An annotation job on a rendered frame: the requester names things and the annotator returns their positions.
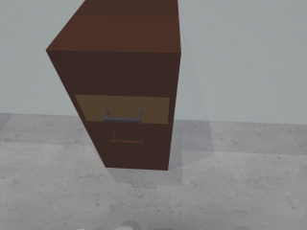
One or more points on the drawer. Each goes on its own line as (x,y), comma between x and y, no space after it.
(155,110)

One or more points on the cabinet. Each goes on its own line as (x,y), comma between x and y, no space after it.
(128,48)

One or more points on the handle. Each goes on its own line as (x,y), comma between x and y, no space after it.
(127,142)
(132,120)

